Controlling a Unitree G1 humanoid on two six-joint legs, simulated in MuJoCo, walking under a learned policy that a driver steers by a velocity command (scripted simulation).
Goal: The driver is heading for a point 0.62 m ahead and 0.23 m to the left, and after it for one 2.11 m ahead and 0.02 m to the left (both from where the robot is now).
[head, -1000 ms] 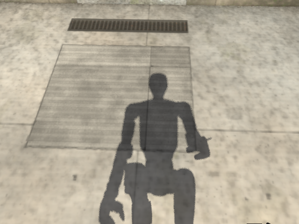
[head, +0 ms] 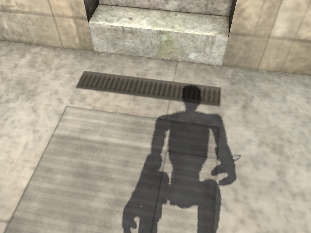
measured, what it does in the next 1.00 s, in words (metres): walks ahead, turning left: left foot, then right foot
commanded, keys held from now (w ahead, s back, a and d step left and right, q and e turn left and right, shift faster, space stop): w+q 0.80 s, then w+e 0.20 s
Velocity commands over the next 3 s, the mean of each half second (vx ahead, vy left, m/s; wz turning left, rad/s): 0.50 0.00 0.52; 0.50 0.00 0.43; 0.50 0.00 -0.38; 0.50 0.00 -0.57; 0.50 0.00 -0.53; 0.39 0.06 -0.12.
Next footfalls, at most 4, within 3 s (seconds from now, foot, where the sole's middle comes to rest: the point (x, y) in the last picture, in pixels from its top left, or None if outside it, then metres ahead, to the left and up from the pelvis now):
0.12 left None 0.22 0.08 -0.78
0.66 right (167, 210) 0.57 0.01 -0.78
1.14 left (102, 189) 0.66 0.31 -0.78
1.68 right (135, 133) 0.98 0.18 -0.78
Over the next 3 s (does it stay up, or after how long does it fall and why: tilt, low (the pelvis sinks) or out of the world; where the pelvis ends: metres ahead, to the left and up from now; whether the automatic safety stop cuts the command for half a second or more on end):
stays up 1.35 0.19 0.00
